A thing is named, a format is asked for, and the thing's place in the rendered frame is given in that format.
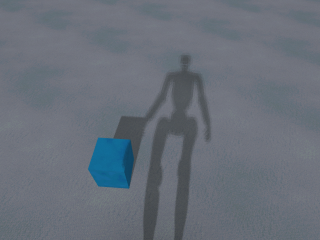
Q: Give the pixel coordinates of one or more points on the carton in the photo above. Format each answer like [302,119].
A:
[112,162]

